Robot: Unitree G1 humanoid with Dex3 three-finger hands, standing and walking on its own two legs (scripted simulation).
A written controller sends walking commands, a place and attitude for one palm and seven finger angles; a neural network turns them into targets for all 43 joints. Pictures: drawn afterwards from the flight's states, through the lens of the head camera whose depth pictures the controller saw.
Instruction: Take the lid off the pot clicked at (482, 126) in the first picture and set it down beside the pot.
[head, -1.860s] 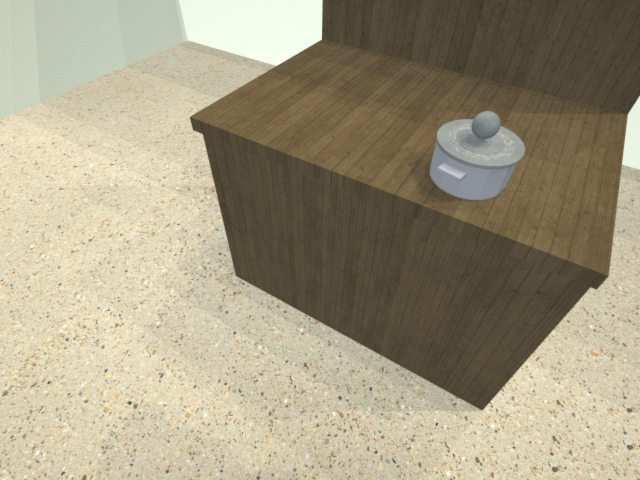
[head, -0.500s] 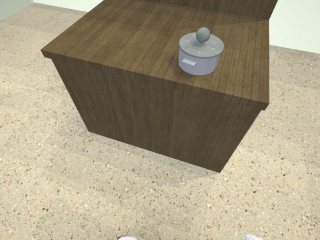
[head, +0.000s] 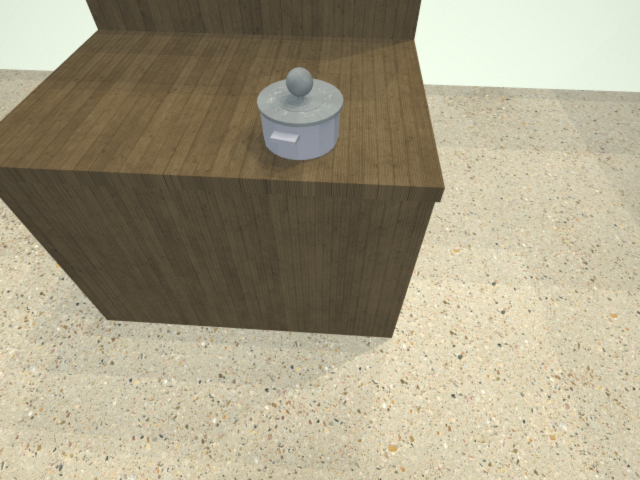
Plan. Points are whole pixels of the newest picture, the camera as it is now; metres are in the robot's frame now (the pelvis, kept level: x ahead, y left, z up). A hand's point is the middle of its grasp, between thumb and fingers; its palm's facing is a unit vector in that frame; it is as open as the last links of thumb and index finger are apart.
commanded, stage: take the last steps up to it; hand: left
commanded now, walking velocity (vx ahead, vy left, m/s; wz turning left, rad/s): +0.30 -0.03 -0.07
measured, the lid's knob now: (299, 82) +0.80 +0.07 +0.09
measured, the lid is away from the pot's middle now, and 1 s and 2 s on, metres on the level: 0.00 0.00 0.00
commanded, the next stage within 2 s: come to a stop and stand still in 0.66 s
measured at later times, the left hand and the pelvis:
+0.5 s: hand (205, 429) +0.22 +0.19 -0.16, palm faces -0.06 -0.99 -0.15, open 7.3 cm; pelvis +0.15 +0.01 +0.01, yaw -4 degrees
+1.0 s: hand (241, 358) +0.34 +0.15 -0.18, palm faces +0.01 -0.98 -0.18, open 7.3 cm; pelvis +0.31 -0.02 +0.00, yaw -3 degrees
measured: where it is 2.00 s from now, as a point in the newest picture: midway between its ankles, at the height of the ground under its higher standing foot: (350, 459)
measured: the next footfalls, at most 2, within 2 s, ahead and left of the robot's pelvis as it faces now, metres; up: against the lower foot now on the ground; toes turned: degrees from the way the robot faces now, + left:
left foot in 0.20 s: +0.13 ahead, +0.13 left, +0.00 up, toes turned +6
right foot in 0.64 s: +0.33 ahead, -0.15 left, +0.00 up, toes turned -11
